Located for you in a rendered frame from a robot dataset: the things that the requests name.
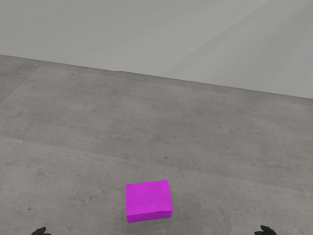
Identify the carton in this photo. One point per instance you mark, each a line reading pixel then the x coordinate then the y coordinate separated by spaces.
pixel 148 201

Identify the right robot hand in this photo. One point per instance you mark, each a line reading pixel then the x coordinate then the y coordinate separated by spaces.
pixel 266 231

